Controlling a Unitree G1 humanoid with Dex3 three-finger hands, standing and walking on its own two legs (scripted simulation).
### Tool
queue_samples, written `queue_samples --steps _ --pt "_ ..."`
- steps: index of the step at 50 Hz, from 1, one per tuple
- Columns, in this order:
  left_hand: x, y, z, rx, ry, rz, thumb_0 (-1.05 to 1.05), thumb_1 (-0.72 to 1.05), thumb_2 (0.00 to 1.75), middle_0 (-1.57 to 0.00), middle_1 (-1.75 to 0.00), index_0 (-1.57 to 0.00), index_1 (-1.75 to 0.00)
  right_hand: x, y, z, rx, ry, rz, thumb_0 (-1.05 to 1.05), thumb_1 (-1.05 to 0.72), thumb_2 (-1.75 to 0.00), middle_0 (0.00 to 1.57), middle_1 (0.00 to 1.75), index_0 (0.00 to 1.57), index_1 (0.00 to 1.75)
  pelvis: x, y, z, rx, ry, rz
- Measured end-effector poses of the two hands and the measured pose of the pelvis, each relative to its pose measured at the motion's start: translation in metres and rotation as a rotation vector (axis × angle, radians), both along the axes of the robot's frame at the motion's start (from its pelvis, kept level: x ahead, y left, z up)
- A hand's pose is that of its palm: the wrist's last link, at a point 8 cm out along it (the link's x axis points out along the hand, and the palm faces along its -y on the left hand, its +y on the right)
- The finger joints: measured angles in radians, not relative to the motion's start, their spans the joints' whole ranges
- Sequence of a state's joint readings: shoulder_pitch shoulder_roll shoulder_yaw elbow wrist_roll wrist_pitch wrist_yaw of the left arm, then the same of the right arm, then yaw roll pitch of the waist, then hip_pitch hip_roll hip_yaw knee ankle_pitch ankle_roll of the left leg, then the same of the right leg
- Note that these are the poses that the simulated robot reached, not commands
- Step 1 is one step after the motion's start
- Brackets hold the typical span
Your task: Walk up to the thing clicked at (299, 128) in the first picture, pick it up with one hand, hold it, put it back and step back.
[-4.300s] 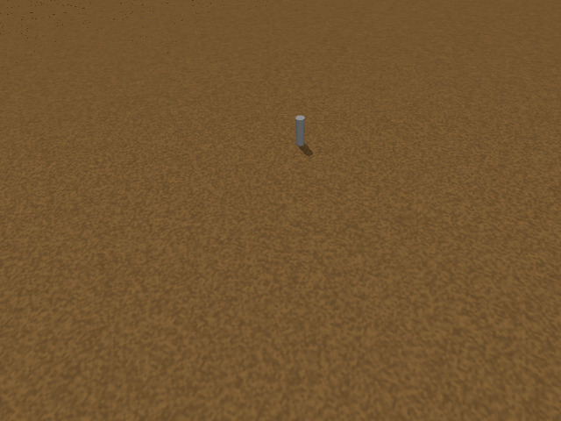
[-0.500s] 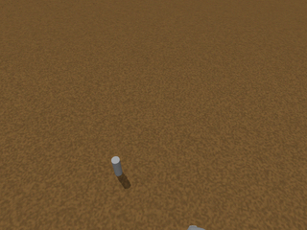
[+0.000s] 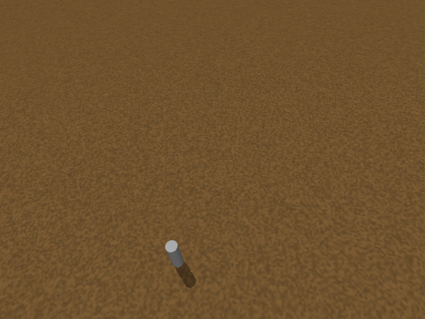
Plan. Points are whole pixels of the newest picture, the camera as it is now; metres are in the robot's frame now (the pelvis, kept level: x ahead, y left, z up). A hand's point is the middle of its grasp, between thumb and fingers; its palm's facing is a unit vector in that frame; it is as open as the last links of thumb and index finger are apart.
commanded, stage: walk up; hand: left
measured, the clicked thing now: (174, 254) +0.51 +0.25 -0.66
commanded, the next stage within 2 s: stand in 1.18 s
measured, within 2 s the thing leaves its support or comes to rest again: neither
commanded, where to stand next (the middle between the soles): +0.12 +0.00 m, yaw +0 degrees
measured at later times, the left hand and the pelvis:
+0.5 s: hand out of the picture +0.08 +0.26 -0.14, palm faces +0.01 -0.94 -0.33, open 7.3 cm; pelvis +0.02 +0.00 +0.02, yaw +1 degrees
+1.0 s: hand out of the picture +0.11 +0.26 -0.13, palm faces +0.00 -0.95 -0.32, open 7.3 cm; pelvis +0.03 +0.01 +0.03, yaw +1 degrees
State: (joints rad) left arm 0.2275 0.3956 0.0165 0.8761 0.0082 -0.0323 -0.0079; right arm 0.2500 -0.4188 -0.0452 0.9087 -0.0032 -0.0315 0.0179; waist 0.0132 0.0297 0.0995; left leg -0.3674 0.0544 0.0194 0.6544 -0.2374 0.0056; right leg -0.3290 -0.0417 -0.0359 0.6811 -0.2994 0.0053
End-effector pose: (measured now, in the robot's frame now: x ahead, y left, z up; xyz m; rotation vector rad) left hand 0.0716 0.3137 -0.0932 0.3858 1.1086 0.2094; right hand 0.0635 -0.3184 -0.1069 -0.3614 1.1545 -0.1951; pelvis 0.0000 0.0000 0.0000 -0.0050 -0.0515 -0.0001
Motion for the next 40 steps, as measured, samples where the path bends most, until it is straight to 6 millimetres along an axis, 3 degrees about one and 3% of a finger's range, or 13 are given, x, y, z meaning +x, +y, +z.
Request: queue_samples --steps 8,22,28,40 --pt "0.007 0.004 -0.025 -0.052 0.068 0.049 0.00 0.91 0.90 -0.20 -0.30 -0.20 -0.30 0.028 0.017 0.007 -0.017 0.001 0.001 0.01 -0.90 -0.90 0.20 0.30 0.20 0.30 0.012 0.006 -0.001 -0.007 0.000 0.004" --pt "0.001 -0.010 -0.012 -0.076 0.131 0.087 0.00 0.91 0.90 -0.20 -0.30 -0.20 -0.30 0.079 0.027 0.017 0.035 -0.039 0.030 0.01 -0.90 -0.90 0.20 0.30 0.20 0.30 0.021 0.002 0.018 -0.004 0.007 0.013" --pt "0.009 -0.011 -0.005 -0.076 0.123 0.092 0.00 0.91 0.90 -0.20 -0.30 -0.20 -0.30 0.077 0.028 0.018 0.045 -0.016 0.017 0.01 -0.90 -0.90 0.20 0.30 0.20 0.30 0.023 0.002 0.023 -0.004 0.008 0.013" --pt "0.027 -0.010 -0.002 -0.087 0.110 0.077 0.00 0.91 0.90 -0.20 -0.30 -0.20 -0.30 0.048 0.027 0.017 0.037 0.064 -0.027 0.01 -0.90 -0.90 0.20 0.30 0.20 0.30 0.027 0.006 0.028 -0.003 0.015 0.015"
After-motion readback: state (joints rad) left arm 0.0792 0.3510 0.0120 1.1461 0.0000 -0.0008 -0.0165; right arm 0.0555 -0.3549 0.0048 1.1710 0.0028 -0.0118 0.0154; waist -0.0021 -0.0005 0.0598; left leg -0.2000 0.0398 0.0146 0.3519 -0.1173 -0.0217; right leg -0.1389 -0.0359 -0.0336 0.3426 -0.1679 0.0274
